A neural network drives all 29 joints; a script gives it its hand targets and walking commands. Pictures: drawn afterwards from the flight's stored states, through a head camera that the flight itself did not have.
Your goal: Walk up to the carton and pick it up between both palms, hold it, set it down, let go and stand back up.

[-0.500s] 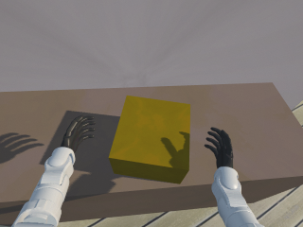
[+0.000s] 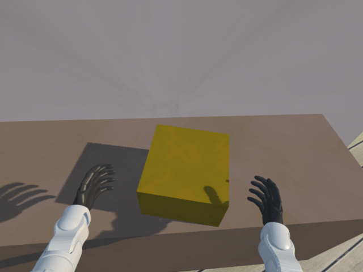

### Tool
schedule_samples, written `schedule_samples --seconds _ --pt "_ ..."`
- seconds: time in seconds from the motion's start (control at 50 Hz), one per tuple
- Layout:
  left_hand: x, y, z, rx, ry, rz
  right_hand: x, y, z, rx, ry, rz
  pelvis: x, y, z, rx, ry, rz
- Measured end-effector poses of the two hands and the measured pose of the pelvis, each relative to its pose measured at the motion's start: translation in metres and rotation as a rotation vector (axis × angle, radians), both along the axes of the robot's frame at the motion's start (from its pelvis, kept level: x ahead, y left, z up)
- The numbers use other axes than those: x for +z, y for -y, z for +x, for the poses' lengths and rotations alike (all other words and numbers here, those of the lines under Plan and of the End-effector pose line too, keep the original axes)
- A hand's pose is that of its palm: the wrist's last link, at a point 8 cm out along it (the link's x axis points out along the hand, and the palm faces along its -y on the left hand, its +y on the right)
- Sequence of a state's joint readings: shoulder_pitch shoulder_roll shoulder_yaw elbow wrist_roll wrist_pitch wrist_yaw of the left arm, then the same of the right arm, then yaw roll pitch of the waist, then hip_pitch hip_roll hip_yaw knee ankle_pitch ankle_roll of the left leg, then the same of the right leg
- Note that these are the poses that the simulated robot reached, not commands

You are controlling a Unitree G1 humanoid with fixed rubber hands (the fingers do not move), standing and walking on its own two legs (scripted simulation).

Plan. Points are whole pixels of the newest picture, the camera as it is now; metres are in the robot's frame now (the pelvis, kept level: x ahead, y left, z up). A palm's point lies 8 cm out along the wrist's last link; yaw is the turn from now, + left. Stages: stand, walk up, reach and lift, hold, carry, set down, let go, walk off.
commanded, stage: set down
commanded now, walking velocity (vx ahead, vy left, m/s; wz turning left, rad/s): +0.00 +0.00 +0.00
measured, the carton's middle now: (186, 173) +0.43 -0.02 -0.11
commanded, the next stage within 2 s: let go in 1.72 s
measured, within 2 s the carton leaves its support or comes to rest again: neither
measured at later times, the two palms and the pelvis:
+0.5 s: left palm (72, 246) +0.20 +0.23 -0.03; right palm (275, 246) +0.20 -0.19 -0.03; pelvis +0.01 -0.01 +0.00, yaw +1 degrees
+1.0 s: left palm (67, 271) +0.16 +0.23 -0.04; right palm (277, 264) +0.17 -0.19 -0.05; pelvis +0.00 +0.00 +0.00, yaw +0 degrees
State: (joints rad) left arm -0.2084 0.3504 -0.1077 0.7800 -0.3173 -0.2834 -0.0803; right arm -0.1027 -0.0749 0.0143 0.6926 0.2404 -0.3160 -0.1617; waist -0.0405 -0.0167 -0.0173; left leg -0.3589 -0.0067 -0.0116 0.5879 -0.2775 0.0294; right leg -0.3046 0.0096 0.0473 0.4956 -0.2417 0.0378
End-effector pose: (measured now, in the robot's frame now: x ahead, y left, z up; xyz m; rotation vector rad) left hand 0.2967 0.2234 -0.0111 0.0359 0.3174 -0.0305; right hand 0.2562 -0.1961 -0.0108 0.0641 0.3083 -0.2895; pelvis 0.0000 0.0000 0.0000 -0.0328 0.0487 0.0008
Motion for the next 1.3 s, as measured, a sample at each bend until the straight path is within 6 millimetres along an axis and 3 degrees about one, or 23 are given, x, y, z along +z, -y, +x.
schedule_samples --seconds 0.16,0.36,0.52,0.82,1.0,1.3 --pt "-0.011 -0.001 -0.023 0.004 -0.022 0.003 -0.015 -0.004 -0.02 -0.003 -0.018 0.017 0.001 0.005 0.004 0.005 0.013 0.002" --pt "-0.022 -0.003 -0.07 -0.006 -0.037 0.004 -0.019 -0.004 -0.052 -0.02 -0.001 -0.002 0.001 0.01 0.01 0.009 0.047 0.0" --pt "-0.022 -0.013 -0.096 0.022 -0.009 -0.001 -0.016 -0.003 -0.061 -0.014 0.009 -0.012 0.0 0.01 0.01 0.012 0.072 0.001" --pt "-0.027 -0.014 -0.123 0.02 -0.036 0.006 -0.03 -0.009 -0.081 -0.009 -0.038 -0.005 0.0 0.002 0.006 0.012 0.126 -0.002" --pt "-0.034 -0.012 -0.137 0.042 -0.1 0.017 -0.036 -0.002 -0.091 0.029 -0.088 -0.031 0.001 0.0 0.002 0.005 0.153 0.007" --pt "-0.043 0.007 -0.123 0.069 -0.218 0.046 -0.042 0.017 -0.076 0.107 -0.194 -0.053 0.005 0.012 0.004 -0.006 0.152 0.022"
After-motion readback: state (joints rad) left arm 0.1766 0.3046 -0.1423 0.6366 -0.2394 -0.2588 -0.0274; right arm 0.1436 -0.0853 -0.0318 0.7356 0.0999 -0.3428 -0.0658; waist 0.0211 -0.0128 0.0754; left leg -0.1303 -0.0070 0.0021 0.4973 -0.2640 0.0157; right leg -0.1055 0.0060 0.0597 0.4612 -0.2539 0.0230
